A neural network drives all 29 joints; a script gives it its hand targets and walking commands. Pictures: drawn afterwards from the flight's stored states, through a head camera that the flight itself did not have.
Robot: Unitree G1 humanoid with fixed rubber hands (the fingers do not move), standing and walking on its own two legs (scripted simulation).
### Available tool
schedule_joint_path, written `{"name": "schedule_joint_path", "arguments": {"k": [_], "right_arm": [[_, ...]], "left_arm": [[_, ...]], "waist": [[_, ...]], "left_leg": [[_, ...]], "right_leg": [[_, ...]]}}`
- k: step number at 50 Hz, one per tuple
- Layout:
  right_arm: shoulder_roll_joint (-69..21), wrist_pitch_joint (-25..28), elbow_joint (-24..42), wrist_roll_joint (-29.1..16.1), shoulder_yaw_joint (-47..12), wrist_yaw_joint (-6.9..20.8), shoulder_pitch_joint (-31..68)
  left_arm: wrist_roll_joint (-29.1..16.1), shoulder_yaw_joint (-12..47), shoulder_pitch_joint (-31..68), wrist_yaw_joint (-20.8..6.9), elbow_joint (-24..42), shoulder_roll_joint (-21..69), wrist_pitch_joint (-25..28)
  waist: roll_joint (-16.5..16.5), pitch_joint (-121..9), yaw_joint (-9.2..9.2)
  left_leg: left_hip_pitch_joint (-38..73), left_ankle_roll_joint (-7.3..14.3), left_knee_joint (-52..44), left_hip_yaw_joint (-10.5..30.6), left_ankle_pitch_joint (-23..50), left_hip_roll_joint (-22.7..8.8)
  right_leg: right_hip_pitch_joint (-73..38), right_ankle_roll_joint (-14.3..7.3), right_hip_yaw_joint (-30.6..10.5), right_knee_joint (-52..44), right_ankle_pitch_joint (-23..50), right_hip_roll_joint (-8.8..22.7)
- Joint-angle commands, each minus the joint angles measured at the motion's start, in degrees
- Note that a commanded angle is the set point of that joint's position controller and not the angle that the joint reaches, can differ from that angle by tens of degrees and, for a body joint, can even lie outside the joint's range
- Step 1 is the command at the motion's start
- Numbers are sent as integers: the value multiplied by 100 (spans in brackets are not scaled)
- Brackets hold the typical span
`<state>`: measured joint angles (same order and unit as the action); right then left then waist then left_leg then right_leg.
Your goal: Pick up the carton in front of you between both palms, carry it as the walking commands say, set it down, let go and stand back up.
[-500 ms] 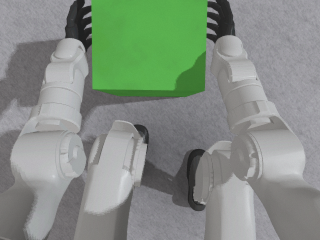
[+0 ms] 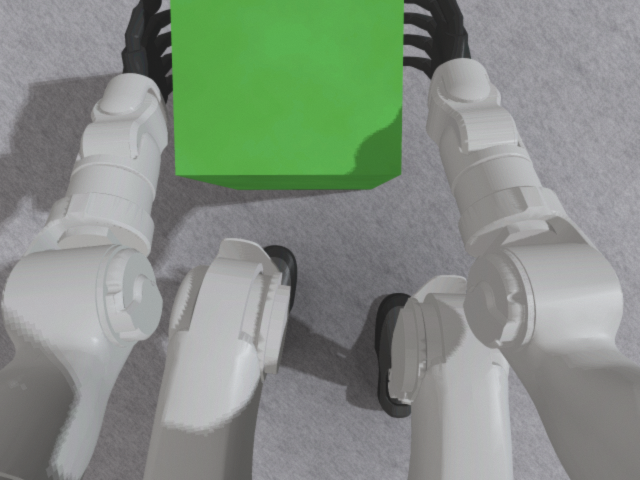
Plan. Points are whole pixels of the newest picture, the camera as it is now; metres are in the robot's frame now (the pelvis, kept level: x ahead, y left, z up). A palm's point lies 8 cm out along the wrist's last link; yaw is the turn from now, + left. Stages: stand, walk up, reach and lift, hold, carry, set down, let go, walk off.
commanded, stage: set down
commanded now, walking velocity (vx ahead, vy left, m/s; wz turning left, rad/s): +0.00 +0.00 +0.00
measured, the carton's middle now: (297, 102) +0.49 +0.12 -0.24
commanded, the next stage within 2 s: let go in 1.36 s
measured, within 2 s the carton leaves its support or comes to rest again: neither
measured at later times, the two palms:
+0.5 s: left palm (83, 63) +0.47 +0.31 -0.13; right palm (483, 45) +0.55 -0.06 -0.13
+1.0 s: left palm out of the picture +0.46 +0.32 +0.04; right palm out of the picture +0.55 -0.07 +0.03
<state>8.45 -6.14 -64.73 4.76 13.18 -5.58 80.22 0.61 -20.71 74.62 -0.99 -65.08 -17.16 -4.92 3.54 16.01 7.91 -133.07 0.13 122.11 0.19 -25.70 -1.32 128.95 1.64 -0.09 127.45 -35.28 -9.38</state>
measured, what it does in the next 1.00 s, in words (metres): rises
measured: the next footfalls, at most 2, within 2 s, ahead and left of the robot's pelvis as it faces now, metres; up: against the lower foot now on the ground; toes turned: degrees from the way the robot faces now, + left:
none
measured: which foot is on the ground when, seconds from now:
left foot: down 0.00-1.00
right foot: down 0.00-1.00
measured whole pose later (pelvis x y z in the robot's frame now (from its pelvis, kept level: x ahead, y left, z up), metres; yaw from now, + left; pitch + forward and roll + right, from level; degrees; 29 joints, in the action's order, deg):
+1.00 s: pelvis +0.02 +0.01 +0.14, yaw +1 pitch +45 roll -2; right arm 11.3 -10.6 -43.8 -1.2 8.4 -7.2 60.6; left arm -5.6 -19.6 54.9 -1.7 -44.3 -17.5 -7.4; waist 2.6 -1.9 6.9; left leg -116.2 0.5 95.6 1.0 -24.2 1.4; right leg 110.9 1.5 -1.4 99.4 -33.4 -5.9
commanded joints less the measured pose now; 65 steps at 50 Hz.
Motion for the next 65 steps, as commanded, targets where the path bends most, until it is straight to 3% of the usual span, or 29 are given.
{"name": "schedule_joint_path", "arguments": {"k": [1,4,7,14,21,25,29,33,36,43,49,65], "right_arm": [[-2134,247,332,-133,-880,618,1990],[865,398,427,-437,-635,-118,1089],[1068,381,474,-878,-935,-232,1264],[967,385,1257,-1478,-1434,-79,1397],[1078,187,2134,-1174,-1126,-261,656],[1074,-112,2770,-918,-826,-348,379],[1010,-321,2426,-738,-464,-330,76],[888,-230,1990,-657,-283,-244,-156],[835,-168,1846,-639,-262,-205,-279],[711,-198,2328,-625,-396,-162,-416],[655,-375,2909,-582,-478,-170,-570],[414,-247,2772,-365,-267,5,-1500]], "left_arm": [[-103,641,2087,-647,154,1979,246],[-284,-46,905,161,-166,-1066,642],[-749,119,1085,377,-234,-1456,824],[-1322,530,1132,230,220,-1533,937],[-1288,405,331,203,1303,-1589,645],[-1123,368,-32,230,2191,-1364,257],[-888,331,-119,223,2362,-1012,-27],[-722,331,-239,181,2299,-786,-16],[-662,280,-425,151,2230,-757,-2],[-594,71,-787,50,2433,-869,-33],[-622,-31,-996,-98,2789,-937,-164],[-295,-156,-1604,-330,2711,-684,-23]], "waist": [[362,-4752,312],[166,-4888,393],[250,-5060,422],[317,-5776,484],[198,-7604,434],[-56,-8167,367],[-321,-7120,172],[-470,-6762,75],[-459,-6849,104],[-141,-7471,274],[89,-7877,265],[-190,-7353,118]], "left_leg": [[3053,33,-724,-13,939,347],[3378,-100,-776,-28,1032,137],[3323,-27,-810,31,1108,-7],[3689,43,-763,120,1789,-95],[5417,-63,-1029,-43,2265,70],[6154,-148,-1414,-274,1984,200],[5601,-222,-1863,-274,1339,246],[5430,-273,-2162,-230,1433,284],[5495,-292,-2401,-226,1555,306],[5901,-253,-2997,-308,1793,352],[6390,-201,-3560,-371,2043,386],[7926,-185,-5268,-205,2784,390]], "right_leg": [[-1235,-117,122,-1246,549,21],[-1625,22,46,-1294,529,282],[-1716,56,-25,-1285,582,437],[-2069,91,1,-1167,1015,519],[-2549,97,393,-1364,990,387],[-2735,8,588,-1747,659,233],[-2302,-79,558,-2160,211,224],[-2083,-82,498,-2495,316,205],[-2204,-65,460,-2762,407,196],[-3084,12,410,-3414,664,177],[-3961,67,384,-4032,959,187],[-5050,90,193,-5897,1632,312]]}}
